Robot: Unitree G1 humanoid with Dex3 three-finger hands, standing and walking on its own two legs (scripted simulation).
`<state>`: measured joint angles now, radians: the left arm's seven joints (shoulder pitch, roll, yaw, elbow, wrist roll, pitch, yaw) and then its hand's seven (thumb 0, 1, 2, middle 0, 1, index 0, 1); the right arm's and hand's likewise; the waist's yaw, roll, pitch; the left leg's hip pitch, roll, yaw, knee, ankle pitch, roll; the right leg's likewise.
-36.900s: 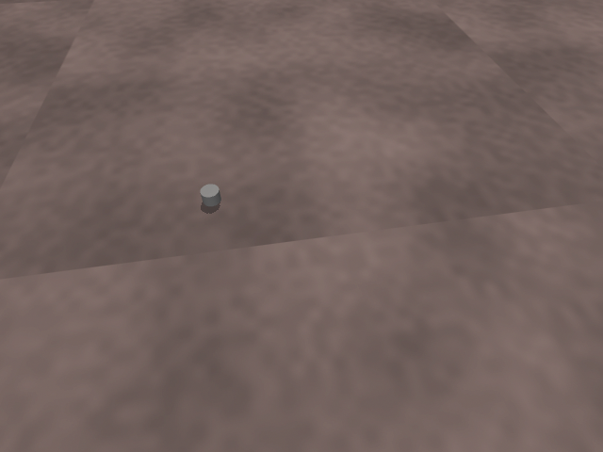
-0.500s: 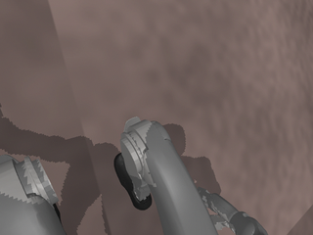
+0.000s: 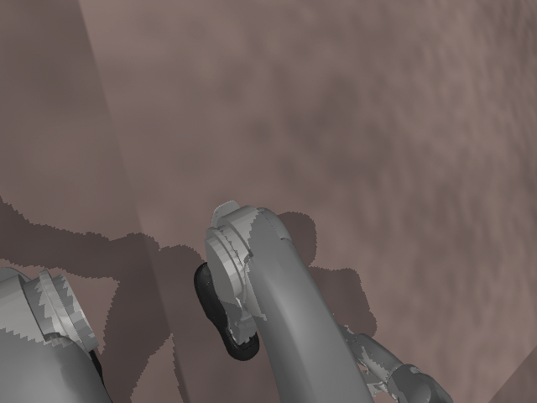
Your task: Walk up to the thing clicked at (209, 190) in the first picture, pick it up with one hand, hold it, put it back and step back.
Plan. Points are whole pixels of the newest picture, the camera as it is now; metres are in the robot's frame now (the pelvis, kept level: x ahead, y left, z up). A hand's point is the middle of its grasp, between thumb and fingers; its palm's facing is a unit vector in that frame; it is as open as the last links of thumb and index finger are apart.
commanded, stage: settle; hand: left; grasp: from above
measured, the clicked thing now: out of the picture +0.44 +0.34 -0.28
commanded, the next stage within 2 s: lift in 0.94 s
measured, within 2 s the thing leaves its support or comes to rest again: leaves its support in 0.34 s
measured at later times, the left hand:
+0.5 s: hand out of the picture +0.43 +0.35 -0.22, palm faces -0.37 -0.16 -0.92, open 10.9 cm
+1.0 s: hand out of the picture +0.42 +0.35 -0.14, palm faces -0.44 -0.13 -0.89, open 10.8 cm
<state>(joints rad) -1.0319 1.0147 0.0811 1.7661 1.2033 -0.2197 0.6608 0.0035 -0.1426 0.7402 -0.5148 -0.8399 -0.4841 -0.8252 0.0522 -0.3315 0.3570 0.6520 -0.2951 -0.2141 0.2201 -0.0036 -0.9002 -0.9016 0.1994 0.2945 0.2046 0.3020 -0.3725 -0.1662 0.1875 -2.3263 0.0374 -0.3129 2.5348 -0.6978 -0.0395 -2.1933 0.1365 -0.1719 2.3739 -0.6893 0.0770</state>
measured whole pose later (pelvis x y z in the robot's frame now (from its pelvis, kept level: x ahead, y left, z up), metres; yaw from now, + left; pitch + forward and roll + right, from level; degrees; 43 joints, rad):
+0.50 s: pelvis +0.00 +0.00 +0.00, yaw +1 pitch +29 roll -14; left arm -0.92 0.89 0.11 1.48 1.20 -0.15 0.54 0.01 -0.15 0.74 -0.55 -0.80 -0.52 -0.83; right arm 0.10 -0.32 0.25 0.68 -0.24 -0.18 0.24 0.00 -0.91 -0.90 0.20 0.29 0.21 0.30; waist -0.31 -0.11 0.08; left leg -2.36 0.02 -0.29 2.51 -0.69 -0.04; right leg -2.22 0.11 -0.16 2.38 -0.71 0.06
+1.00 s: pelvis +0.00 -0.01 +0.02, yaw +6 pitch +32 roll -10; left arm -0.93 0.77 0.04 1.34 1.17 -0.13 0.29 0.01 -0.15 0.74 -0.55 -0.79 -0.53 -0.83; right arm 0.14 -0.30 0.14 0.66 -0.13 -0.04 0.16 0.00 -0.91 -0.90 0.20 0.29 0.21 0.30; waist -0.24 -0.02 -0.02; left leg -2.34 0.01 -0.20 2.41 -0.64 -0.03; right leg -2.21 0.08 -0.10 2.33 -0.69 0.05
